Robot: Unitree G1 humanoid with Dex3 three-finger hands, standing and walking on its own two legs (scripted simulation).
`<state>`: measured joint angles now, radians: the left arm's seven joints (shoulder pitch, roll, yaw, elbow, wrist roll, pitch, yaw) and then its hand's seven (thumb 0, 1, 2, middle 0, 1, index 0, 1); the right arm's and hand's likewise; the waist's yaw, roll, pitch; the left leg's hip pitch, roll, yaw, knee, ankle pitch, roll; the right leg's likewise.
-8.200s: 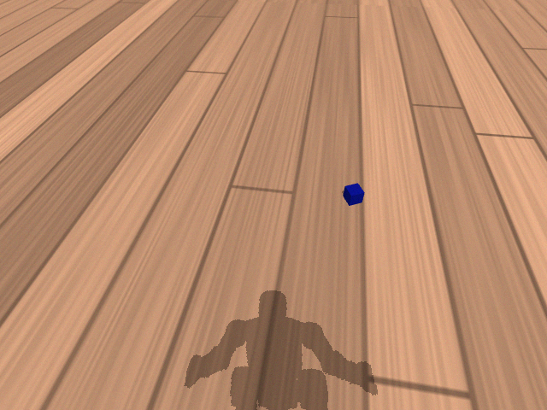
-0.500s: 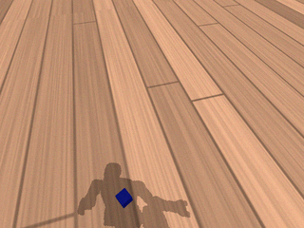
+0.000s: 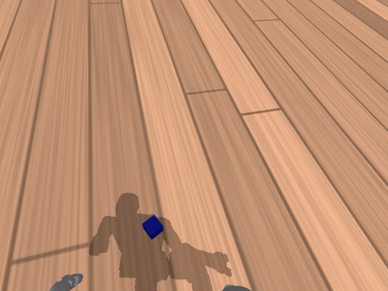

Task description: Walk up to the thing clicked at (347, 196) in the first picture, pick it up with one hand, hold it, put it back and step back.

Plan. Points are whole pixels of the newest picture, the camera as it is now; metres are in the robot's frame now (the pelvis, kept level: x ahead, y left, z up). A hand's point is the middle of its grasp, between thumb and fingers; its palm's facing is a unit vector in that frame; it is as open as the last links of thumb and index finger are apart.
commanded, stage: walk up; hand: left
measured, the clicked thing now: (153, 227) +0.47 +0.18 -0.73
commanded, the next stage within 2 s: stand in 1.46 s
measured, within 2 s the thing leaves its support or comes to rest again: neither
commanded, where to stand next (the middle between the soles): +0.06 -0.04 m, yaw -3 degrees
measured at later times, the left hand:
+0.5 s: hand out of the picture +0.08 +0.23 -0.14, palm faces -0.03 -0.94 -0.34, open 7.4 cm
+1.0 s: hand out of the picture +0.10 +0.22 -0.14, palm faces -0.07 -0.94 -0.34, open 7.4 cm
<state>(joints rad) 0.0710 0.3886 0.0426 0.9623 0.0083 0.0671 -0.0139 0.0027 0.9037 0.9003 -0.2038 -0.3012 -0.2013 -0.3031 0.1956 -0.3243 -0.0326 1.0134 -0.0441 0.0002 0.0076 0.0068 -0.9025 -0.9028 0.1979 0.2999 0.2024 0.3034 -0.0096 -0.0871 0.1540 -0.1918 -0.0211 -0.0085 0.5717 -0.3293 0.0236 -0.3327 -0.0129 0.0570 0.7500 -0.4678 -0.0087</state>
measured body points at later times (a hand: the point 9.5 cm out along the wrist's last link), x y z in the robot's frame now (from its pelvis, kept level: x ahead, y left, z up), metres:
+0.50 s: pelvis -0.01 -0.02 +0.01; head -0.01 -0.02 +0.46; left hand +0.08 +0.28 -0.11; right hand +0.06 -0.33 -0.11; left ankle -0.01 +0.11 -0.73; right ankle -0.03 -0.14 -0.73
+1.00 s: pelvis +0.00 -0.03 +0.01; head +0.01 -0.03 +0.46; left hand +0.11 +0.27 -0.11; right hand +0.06 -0.34 -0.11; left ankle -0.01 +0.11 -0.73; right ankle -0.03 -0.14 -0.73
